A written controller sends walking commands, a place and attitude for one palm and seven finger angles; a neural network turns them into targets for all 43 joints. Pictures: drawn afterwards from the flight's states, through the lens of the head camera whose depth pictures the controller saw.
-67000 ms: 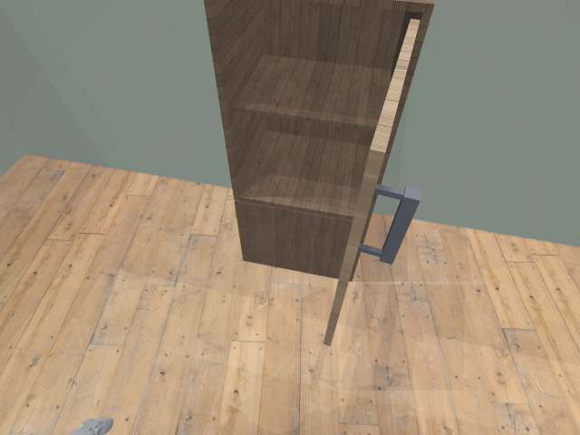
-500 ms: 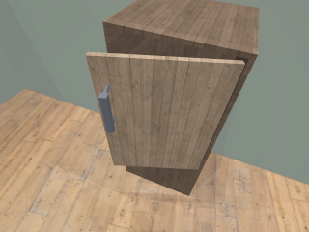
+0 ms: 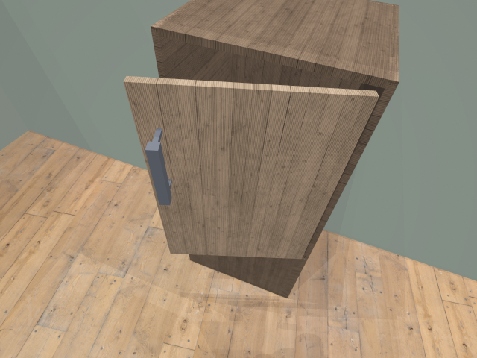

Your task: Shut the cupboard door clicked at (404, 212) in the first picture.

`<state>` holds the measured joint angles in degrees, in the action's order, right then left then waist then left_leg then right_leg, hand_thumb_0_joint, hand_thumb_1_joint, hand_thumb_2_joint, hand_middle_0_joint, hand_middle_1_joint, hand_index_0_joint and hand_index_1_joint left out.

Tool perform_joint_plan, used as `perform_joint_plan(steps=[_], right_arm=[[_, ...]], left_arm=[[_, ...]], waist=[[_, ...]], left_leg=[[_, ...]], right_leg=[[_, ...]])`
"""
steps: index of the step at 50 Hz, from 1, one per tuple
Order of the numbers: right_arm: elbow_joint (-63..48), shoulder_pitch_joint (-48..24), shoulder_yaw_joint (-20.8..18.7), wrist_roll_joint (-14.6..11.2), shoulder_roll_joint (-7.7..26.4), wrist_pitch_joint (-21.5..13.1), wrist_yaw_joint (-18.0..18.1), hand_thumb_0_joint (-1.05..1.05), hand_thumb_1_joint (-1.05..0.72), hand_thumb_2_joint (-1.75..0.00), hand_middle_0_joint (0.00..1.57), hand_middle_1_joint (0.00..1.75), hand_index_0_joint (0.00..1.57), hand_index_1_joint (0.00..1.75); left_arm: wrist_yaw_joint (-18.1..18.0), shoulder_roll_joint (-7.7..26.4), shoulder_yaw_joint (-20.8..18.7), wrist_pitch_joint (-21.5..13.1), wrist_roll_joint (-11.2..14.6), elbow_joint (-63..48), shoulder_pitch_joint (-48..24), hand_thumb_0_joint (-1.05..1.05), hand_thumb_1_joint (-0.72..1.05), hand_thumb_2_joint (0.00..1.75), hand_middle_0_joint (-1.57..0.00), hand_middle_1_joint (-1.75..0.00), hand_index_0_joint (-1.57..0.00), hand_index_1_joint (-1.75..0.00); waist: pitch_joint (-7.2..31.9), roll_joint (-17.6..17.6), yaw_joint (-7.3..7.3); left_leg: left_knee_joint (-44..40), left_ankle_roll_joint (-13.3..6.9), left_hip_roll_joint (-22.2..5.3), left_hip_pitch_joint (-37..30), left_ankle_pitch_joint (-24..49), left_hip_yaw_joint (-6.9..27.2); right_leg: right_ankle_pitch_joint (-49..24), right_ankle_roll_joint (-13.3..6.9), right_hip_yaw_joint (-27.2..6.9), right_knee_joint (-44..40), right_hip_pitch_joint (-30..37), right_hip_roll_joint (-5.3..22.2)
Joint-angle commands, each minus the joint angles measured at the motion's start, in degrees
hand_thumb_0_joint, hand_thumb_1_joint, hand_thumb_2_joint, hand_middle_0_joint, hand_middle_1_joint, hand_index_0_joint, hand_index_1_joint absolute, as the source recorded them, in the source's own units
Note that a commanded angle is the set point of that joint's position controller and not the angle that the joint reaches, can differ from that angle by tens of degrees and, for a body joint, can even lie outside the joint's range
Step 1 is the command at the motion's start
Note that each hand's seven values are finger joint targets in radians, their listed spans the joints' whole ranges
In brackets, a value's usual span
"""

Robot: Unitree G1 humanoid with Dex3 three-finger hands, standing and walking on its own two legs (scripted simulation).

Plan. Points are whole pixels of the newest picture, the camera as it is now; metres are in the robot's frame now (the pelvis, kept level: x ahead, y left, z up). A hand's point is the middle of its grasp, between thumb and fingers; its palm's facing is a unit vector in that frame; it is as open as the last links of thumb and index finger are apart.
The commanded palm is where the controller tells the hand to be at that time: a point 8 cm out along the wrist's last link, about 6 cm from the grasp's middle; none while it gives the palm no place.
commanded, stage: raise the hand and make a fist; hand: left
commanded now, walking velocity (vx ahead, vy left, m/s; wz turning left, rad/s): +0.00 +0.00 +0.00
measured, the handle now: (162, 168) +0.44 +0.18 +0.05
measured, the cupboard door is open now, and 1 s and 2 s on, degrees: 20 20 20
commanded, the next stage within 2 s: bring the fist close to the handle in 1.86 s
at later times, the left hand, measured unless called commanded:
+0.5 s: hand (137, 351) +0.14 +0.16 -0.03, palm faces +0.14 -0.99 -0.06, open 5.5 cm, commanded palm +0.13 +0.21 -0.02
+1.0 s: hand (137, 304) +0.20 +0.17 +0.01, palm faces +0.01 -1.00 -0.03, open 3.4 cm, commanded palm +0.17 +0.22 +0.02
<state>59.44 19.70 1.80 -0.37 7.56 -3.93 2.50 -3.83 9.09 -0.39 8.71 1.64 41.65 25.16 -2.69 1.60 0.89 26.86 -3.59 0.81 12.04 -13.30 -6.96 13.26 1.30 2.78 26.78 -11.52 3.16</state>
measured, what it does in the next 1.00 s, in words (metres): lowers itself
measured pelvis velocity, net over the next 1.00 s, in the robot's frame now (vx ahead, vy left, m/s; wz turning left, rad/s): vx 0.01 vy -0.03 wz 0.07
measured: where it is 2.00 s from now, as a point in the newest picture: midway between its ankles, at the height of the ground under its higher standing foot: outside the picture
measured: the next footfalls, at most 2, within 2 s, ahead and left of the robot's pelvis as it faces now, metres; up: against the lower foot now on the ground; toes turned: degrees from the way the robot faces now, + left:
none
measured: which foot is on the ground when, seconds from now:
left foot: down 0.00-1.00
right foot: down 0.00-1.00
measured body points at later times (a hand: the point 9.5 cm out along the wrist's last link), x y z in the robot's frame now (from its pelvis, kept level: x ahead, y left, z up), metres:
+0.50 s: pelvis -0.01 -0.04 -0.09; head +0.04 -0.03 +0.36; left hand +0.13 +0.21 -0.03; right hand +0.25 -0.24 -0.13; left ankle +0.02 +0.07 -0.74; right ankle +0.01 -0.13 -0.74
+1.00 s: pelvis +0.01 -0.03 -0.06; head +0.06 -0.02 +0.39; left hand +0.19 +0.22 +0.01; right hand +0.19 -0.27 -0.14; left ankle +0.02 +0.07 -0.74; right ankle +0.01 -0.13 -0.74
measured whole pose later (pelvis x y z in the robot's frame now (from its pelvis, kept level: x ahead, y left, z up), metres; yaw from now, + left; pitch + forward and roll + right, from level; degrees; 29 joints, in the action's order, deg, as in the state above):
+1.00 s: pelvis +0.01 -0.03 -0.06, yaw +4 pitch +11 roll -2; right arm 29.8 16.4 -1.1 -2.4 15.3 -11.5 3.4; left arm 17.2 14.3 -8.5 -20.7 18.3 -7.3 27.5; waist 5.3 -1.8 0.0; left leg 57.3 -1.7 -0.9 41.6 -26.9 -1.6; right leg 27.9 -1.5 5.5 55.3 -38.6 0.3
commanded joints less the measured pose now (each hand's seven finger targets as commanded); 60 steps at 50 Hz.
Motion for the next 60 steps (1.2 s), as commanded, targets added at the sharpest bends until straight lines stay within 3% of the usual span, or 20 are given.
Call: perform_joint_plan(steps=[1, 2, 4, 5, 6, 7, 9, 11, 13, 14, 17, 20, 23, 26, 30, 35, 40, 44, 54, 60], right_arm=[[-16.1, -5.9, -1.3, -3.4, 10.7, -17.6, 1.9, 0.00, -0.90, -0.90, 0.20, 0.30, 0.20, 0.30], [-18.6, -5.4, -2.7, -3.2, 13.3, -19.1, 1.0, 0.00, -0.90, -0.90, 0.20, 0.30, 0.20, 0.30], [-21.8, -5.5, -3.7, -1.3, 15.0, -20.2, 0.0, 0.00, -0.90, -0.90, 0.20, 0.30, 0.20, 0.30], [-23.4, -5.7, -4.9, -1.4, 15.4, -20.1, -0.8, 0.00, -0.90, -0.90, 0.20, 0.30, 0.20, 0.30], [-25.3, -6.9, -5.2, -1.0, 14.5, -19.8, -1.3, 0.00, -0.90, -0.90, 0.20, 0.30, 0.20, 0.30], [-27.0, -8.0, -5.7, -0.5, 14.0, -19.8, -1.9, 0.00, -0.90, -0.90, 0.20, 0.30, 0.20, 0.30], [-30.0, -9.7, -6.9, 0.0, 14.2, -18.3, -3.3, 0.00, -0.90, -0.90, 0.20, 0.30, 0.20, 0.30], [-33.9, -11.3, -7.7, -0.1, 14.5, -16.3, -4.7, 0.00, -0.90, -0.90, 0.20, 0.30, 0.20, 0.30], [-38.1, -13.8, -7.6, -0.7, 14.0, -14.5, -4.6, 0.00, -0.90, -0.90, 0.20, 0.30, 0.20, 0.30], [-39.9, -14.3, -7.3, -1.1, 14.1, -13.6, -4.3, 0.00, -0.90, -0.90, 0.20, 0.30, 0.20, 0.30], [-42.4, -12.2, -6.8, -1.3, 13.3, -11.8, -2.5, 0.00, -0.90, -0.90, 0.20, 0.30, 0.20, 0.30], [-41.7, -9.2, -5.7, -0.7, 12.9, -12.1, -0.9, 0.00, -0.90, -0.90, 0.20, 0.30, 0.20, 0.30], [-38.9, -8.3, -5.2, -0.8, 13.2, -12.6, 0.1, 0.00, -0.90, -0.90, 0.20, 0.30, 0.20, 0.30], [-38.0, -8.2, -5.1, -1.5, 13.2, -12.3, 0.9, 0.00, -0.90, -0.90, 0.20, 0.30, 0.20, 0.30], [-39.1, -9.7, -5.1, -2.2, 12.4, -10.6, 1.5, 0.00, -0.90, -0.90, 0.20, 0.30, 0.20, 0.30], [-39.5, -10.0, -4.7, -1.5, 11.0, -10.1, 1.6, 0.00, -0.90, -0.90, 0.20, 0.30, 0.20, 0.30], [-38.9, -8.9, -4.7, -1.5, 12.1, -10.6, 1.4, 0.00, -0.90, -0.90, 0.20, 0.30, 0.20, 0.30], [-39.3, -7.9, -4.9, -1.8, 12.7, -11.5, 1.3, 0.00, -0.90, -0.90, 0.20, 0.30, 0.20, 0.30], [-40.1, -7.3, -3.8, -1.8, 13.3, -11.0, 0.9, 0.00, -0.90, -0.90, 0.20, 0.30, 0.20, 0.30], [-40.2, -7.3, -3.1, -1.9, 13.8, -10.4, 0.9, 0.00, -0.90, -0.90, 0.20, 0.30, 0.20, 0.30]], left_arm=[[-3.7, -6.8, 10.3, -9.0, 7.1, -45.6, -0.9, 0.00, 0.90, 0.90, -0.25, -0.36, -0.25, -0.36], [-3.6, -7.1, 11.7, -11.4, 7.5, -49.6, -5.7, 0.00, 0.90, 0.90, -0.27, -0.38, -0.27, -0.38], [-3.3, -0.6, 4.9, -16.8, 6.0, -43.8, -3.3, 0.00, 0.90, 0.90, -0.31, -0.42, -0.31, -0.42], [-1.6, 3.1, -0.2, -20.6, 6.4, -39.1, -0.5, 0.00, 0.90, 0.90, -0.33, -0.44, -0.33, -0.44], [1.3, -0.6, 1.1, -25.0, 7.4, -34.9, 3.1, 0.00, 0.90, 0.90, -0.35, -0.46, -0.35, -0.46], [5.0, -2.8, 1.1, -29.8, 8.8, -32.3, 6.8, 0.00, 0.90, 0.90, -0.36, -0.48, -0.36, -0.48], [12.9, 0.1, -4.0, -39.9, 11.8, -32.4, 12.4, 0.00, 0.90, 0.90, -0.40, -0.52, -0.40, -0.52], [19.0, 6.4, -9.3, -47.0, 11.9, -35.4, 11.7, 0.00, 0.90, 0.90, -0.44, -0.56, -0.44, -0.56], [19.8, 8.8, -11.1, -45.2, 11.9, -40.0, 12.6, 0.00, 0.90, 0.90, -0.47, -0.60, -0.47, -0.60], [19.7, 8.8, -10.4, -43.1, 12.4, -44.5, 10.0, 0.00, 0.90, 0.90, -0.49, -0.62, -0.49, -0.62], [17.2, 9.8, -10.7, -39.7, 14.1, -58.5, 3.0, 0.00, 0.90, 0.90, -0.55, -0.68, -0.55, -0.68], [16.3, 10.1, -8.1, -42.4, 14.5, -70.9, -5.0, 0.00, 0.90, 0.90, -0.60, -0.74, -0.60, -0.74], [19.4, 8.9, -6.6, -43.2, 15.2, -65.8, -4.0, 0.00, 0.90, 0.90, -0.66, -0.80, -0.66, -0.80], [23.8, 10.3, -8.3, -38.6, 16.0, -59.2, -1.2, 0.00, 0.90, 0.90, -0.71, -0.86, -0.71, -0.86], [25.7, 13.8, -15.3, -30.1, 17.7, -56.6, 4.0, 0.00, 0.90, 0.90, -0.79, -0.94, -0.79, -0.94], [22.7, 13.3, -17.8, -30.2, 19.1, -61.4, 4.3, 0.00, 0.90, 0.90, -0.88, -1.04, -0.88, -1.04], [22.4, 10.8, -13.6, -33.5, 18.4, -58.7, 2.5, 0.00, 0.90, 0.90, -0.97, -1.14, -0.97, -1.14], [22.3, 11.1, -12.9, -34.1, 18.0, -59.7, 3.4, 0.00, 0.90, 0.90, -1.04, -1.22, -1.04, -1.22], [18.2, 11.8, -12.3, -31.0, 16.3, -63.2, -0.5, 0.00, 0.90, 0.90, -1.23, -1.42, -1.23, -1.42], [18.5, 13.1, -12.8, -27.1, 15.8, -61.9, -4.4, 0.00, 0.90, 0.90, -1.30, -1.50, -1.30, -1.50]], waist=[[4.7, -10.8, 1.29], [-1.6, -9.2, 3.18], [-2.9, 0.5, 3.94], [-1.1, 6.4, 2.26], [-0.4, 14.1, 0.84], [1.4, 18.1, -0.88], [6.6, 17.5, -3.87], [10.3, 3.1, -5.46], [13.8, -4.4, -7.08], [14.7, -6.7, -6.63], [18.5, -7.4, -3.70], [21.8, -6.8, 0.59], [19.0, -4.8, 2.34], [19.3, -1.7, 1.93], [24.0, 1.4, -1.85], [24.3, 0.0, -3.53], [17.7, -0.1, -1.68], [19.3, -1.8, -2.01], [18.2, -5.9, -1.83], [15.5, -3.5, -1.27]], left_leg=[[-7.8, 6.4, -5.3, 1.1, 0.9, 12.6], [-5.5, 4.8, -4.4, 5.7, -9.2, 13.1], [0.8, 4.1, -1.8, 12.6, -14.8, 13.8], [3.9, 4.7, -1.0, 15.4, -15.0, 13.1], [7.5, 4.8, -0.9, 18.7, -14.5, 11.8], [12.1, 4.7, -0.2, 22.2, -13.0, 9.7], [19.4, 5.1, 0.6, 28.2, -10.6, 7.3], [23.6, 5.1, 1.1, 30.7, -9.2, 6.5], [23.8, 4.1, 1.0, 31.1, -10.2, 6.3], [23.2, 3.9, 0.7, 30.6, -11.5, 7.0], [25.7, 2.6, 0.1, 29.8, -11.4, 8.2], [30.9, 1.7, -0.6, 27.9, -5.6, 8.9], [34.3, 1.8, -1.1, 30.5, -4.5, 9.3], [35.2, 1.8, -1.2, 32.6, -3.6, 9.1], [33.1, 2.0, -0.7, 32.8, -0.5, 8.7], [28.8, 2.6, -0.6, 28.9, 3.6, 9.0], [26.2, 2.5, -0.6, 27.3, 1.1, 8.9], [23.6, 2.3, -0.6, 23.7, 1.2, 8.8], [18.2, 2.7, -1.4, 17.1, 2.3, 9.8], [16.1, 2.6, -1.7, 15.9, 1.4, 10.3]], right_leg=[[6.6, -2.4, 3.0, 10.4, -11.8, -3.5], [5.3, -2.5, 2.8, 6.6, -12.9, -2.8], [10.0, -2.7, 2.8, 4.5, -18.1, -2.5], [13.5, -2.8, 3.0, 5.9, -20.1, -2.6], [17.2, -2.8, 3.8, 9.0, -23.3, -3.0], [20.4, -2.8, 3.1, 11.3, -25.8, -2.9], [21.3, -3.5, 0.5, 16.1, -26.6, -2.2], [17.3, -4.9, -1.2, 22.7, -27.2, -1.9], [15.3, -4.9, -1.5, 26.1, -28.2, -2.6], [14.9, -4.9, -1.4, 27.0, -29.0, -2.9], [15.1, -4.0, -3.4, 25.3, -29.1, -3.4], [9.1, -3.2, -4.4, 25.8, -30.5, -3.9], [6.7, -2.6, -5.2, 25.5, -32.0, -3.9], [4.8, -1.6, -7.0, 23.8, -29.3, -3.0], [-1.3, 0.4, -9.6, 21.5, -19.3, -1.1], [-10.8, 0.3, -6.8, 22.2, -15.2, -1.0], [-3.4, -0.6, -4.9, 20.7, -20.5, -1.8], [0.1, -1.9, -2.6, 20.3, -20.9, -2.9], [-0.1, -2.9, 1.4, 19.7, -20.1, -4.4], [-0.2, -2.9, 1.6, 17.3, -18.4, -4.6]])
